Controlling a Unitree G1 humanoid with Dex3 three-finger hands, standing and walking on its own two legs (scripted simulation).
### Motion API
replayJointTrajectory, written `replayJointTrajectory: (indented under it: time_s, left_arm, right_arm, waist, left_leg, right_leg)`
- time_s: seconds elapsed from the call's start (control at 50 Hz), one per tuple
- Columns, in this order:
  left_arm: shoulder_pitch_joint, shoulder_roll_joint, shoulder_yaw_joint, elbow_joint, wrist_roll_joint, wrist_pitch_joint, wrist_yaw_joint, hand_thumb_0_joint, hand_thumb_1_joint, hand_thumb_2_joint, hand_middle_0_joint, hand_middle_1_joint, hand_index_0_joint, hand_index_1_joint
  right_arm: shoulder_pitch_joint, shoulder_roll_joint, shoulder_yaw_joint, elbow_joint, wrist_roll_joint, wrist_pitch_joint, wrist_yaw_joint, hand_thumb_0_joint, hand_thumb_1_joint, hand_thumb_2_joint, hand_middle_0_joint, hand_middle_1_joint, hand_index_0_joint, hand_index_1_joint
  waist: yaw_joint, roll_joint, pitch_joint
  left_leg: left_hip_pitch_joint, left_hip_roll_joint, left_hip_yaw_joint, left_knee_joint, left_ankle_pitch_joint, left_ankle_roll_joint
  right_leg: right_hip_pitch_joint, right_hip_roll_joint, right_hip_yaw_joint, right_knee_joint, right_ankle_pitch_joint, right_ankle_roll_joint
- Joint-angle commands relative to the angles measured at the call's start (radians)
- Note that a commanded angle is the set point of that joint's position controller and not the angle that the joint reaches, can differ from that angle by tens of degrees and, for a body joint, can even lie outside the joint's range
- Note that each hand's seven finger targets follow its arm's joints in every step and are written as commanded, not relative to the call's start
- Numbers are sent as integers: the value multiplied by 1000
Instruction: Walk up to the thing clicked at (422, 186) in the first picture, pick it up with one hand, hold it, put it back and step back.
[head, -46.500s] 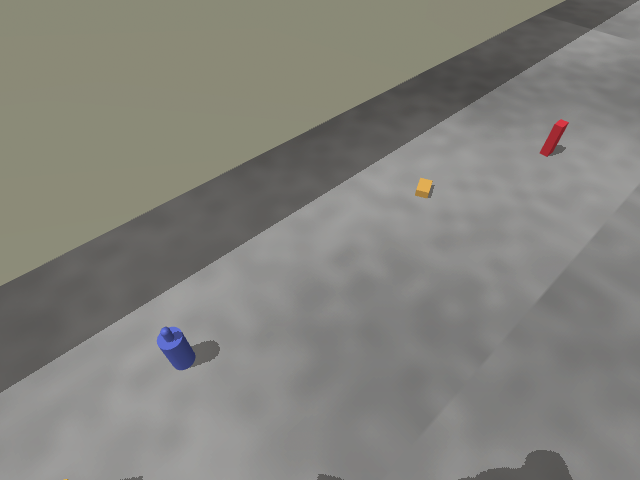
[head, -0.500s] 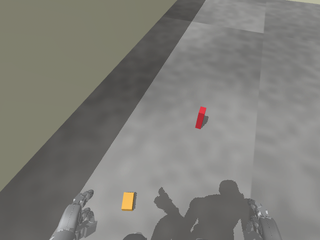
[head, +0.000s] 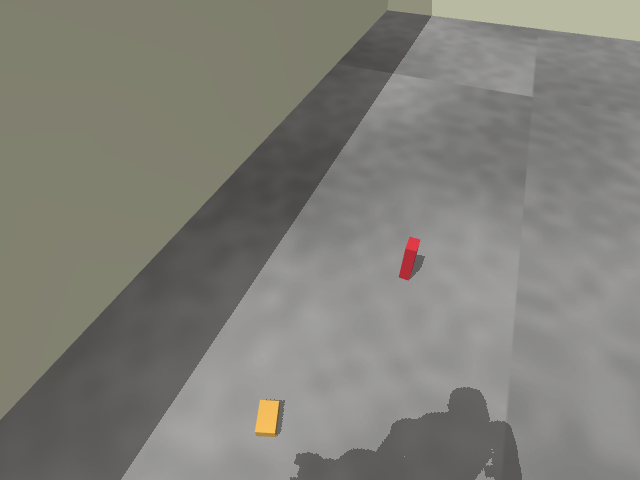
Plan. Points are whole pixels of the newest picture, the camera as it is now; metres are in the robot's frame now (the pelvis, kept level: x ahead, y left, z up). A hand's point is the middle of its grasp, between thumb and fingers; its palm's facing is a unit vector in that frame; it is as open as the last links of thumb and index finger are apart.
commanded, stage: stand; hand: left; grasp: from above
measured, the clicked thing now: (267, 418) +0.43 +0.21 -0.75
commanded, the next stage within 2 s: step back in 1.96 s
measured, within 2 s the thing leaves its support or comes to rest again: neither
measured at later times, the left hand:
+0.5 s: hand out of the picture +0.03 +0.23 -0.15, palm faces +0.02 -0.94 -0.34, open 7.4 cm
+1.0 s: hand out of the picture +0.07 +0.22 -0.15, palm faces +0.01 -0.95 -0.32, open 7.4 cm
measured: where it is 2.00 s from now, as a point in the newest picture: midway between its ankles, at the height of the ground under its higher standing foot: outside the picture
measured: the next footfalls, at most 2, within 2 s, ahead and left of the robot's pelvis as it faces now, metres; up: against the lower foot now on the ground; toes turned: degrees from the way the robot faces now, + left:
none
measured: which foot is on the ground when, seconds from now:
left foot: down 0.00-1.00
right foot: down 0.00-1.00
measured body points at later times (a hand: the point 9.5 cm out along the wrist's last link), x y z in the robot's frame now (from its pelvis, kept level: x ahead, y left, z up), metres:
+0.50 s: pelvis -0.01 -0.01 +0.01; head -0.02 -0.02 +0.46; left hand +0.03 +0.28 -0.13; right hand +0.05 -0.30 -0.13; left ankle +0.03 +0.10 -0.74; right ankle +0.01 -0.14 -0.74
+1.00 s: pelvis +0.01 -0.02 +0.01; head +0.01 -0.02 +0.46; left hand +0.07 +0.26 -0.13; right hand +0.07 -0.30 -0.13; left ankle +0.03 +0.10 -0.74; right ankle +0.01 -0.14 -0.74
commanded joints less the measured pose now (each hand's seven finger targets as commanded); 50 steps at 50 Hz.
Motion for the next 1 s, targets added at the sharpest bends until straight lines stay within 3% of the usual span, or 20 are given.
replayJointTrajectory:
  time_s: [0.0, 0.08, 0.18, 0.3, 0.34, 0.38, 0.44, 0.46, 0.6, 0.66, 0.82, 0.88, 0.98]
  left_arm:
    - [-50, 176, 42, -19, -1, -37, 12, 0, 899, 900, -200, -300, -200, -300]
    - [-57, 186, 40, 21, 0, -40, 11, 0, 899, 900, -200, -300, -200, -300]
    - [-67, 192, 36, 52, -2, -47, 11, 0, 899, 900, -200, -300, -200, -300]
    - [-75, 204, 35, 71, -4, -41, 8, 0, 899, 900, -200, -300, -200, -300]
    - [-76, 206, 35, 77, -5, -43, 6, 0, 899, 900, -200, -300, -200, -300]
    - [-75, 211, 34, 86, -5, -42, 6, 0, 899, 900, -200, -300, -200, -300]
    - [-92, 211, 33, 87, -8, -46, 6, 0, 899, 900, -200, -300, -200, -300]
    - [-91, 210, 31, 91, -10, -45, 4, 0, 899, 900, -200, -300, -200, -300]
    - [-113, 220, 34, 96, -14, -48, 1, 0, 899, 900, -200, -300, -200, -300]
    - [-107, 215, 32, 108, -12, -44, 0, 0, 899, 900, -200, -300, -200, -300]
    - [-122, 201, 29, 112, -18, -43, -2, 0, 899, 900, -200, -300, -200, -300]
    - [-123, 195, 26, 111, -17, -46, -1, 0, 899, 900, -200, -300, -200, -300]
    - [-122, 174, 20, 123, -21, -42, -1, 0, 899, 900, -200, -300, -200, -300]
  right_arm:
    - [-62, -203, -40, -42, 12, -25, -20, 0, -900, -900, 200, 300, 200, 300]
    - [-63, -201, -39, -16, 14, -17, -17, 0, -900, -900, 200, 300, 200, 300]
    - [-66, -195, -33, 6, 18, -17, -12, 0, -900, -900, 200, 300, 200, 300]
    - [-66, -209, -29, 26, 16, -10, -10, 0, -900, -900, 200, 300, 200, 300]
    - [-66, -210, -26, 29, 17, -11, -9, 0, -900, -900, 200, 300, 200, 300]
    - [-78, -206, -23, 33, 19, -11, -10, 0, -900, -900, 200, 300, 200, 300]
    - [-67, -205, -20, 42, 22, -12, -8, 0, -900, -900, 200, 300, 200, 300]
    - [-64, -205, -17, 47, 21, -11, -7, 0, -900, -900, 200, 300, 200, 300]
    - [-66, -222, -13, 56, 23, -16, -9, 0, -900, -900, 200, 300, 200, 300]
    - [-68, -217, -8, 61, 24, -14, -9, 0, -900, -900, 200, 300, 200, 300]
    - [-67, -209, 1, 74, 25, -18, -12, 0, -900, -900, 200, 300, 200, 300]
    - [-83, -210, 1, 73, 27, -22, -11, 0, -900, -900, 200, 300, 200, 300]
    - [-69, -186, 8, 86, 28, -17, -11, 0, -900, -900, 200, 300, 200, 300]
  waist:
    - [-7, 21, 8]
    - [-11, 10, 34]
    - [-17, -17, 6]
    - [-15, 6, 49]
    - [-17, 6, 28]
    - [-13, 4, 38]
    - [-18, -1, 20]
    - [-18, 6, 35]
    - [-20, 5, 2]
    - [-21, 2, 30]
    - [-21, -4, -14]
    - [-17, -2, -38]
    - [-21, -7, -26]
  left_leg:
    - [6, 112, -153, -203, -23, 11]
    - [-8, 110, -151, -235, -84, 8]
    - [60, 109, -134, -211, 7, 9]
    - [11, 109, -140, -242, -78, 5]
    - [17, 114, -140, -243, -54, 7]
    - [26, 113, -138, -241, -67, 3]
    - [41, 111, -126, -223, 5, 6]
    - [23, 113, -129, -232, -25, 6]
    - [54, 122, -121, -229, 57, 7]
    - [34, 119, -124, -243, 6, 4]
    - [81, 129, -109, -231, 122, 4]
    - [110, 133, -107, -221, 208, 3]
    - [98, 131, -102, -235, 206, 0]
  right_leg:
    - [13, -42, 63, -136, 54, -47]
    - [23, -44, 68, -167, 12, -43]
    - [18, -58, 77, -209, 31, -43]
    - [11, -50, 75, -226, -33, -39]
    - [31, -55, 77, -220, 0, -41]
    - [7, -54, 80, -229, -35, -42]
    - [31, -68, 93, -243, -10, -46]
    - [25, -63, 89, -242, -18, -44]
    - [55, -70, 94, -243, 69, -48]
    - [35, -61, 86, -242, 25, -44]
    - [70, -68, 86, -240, 125, -48]
    - [81, -69, 78, -235, 181, -44]
    - [91, -64, 72, -237, 183, -43]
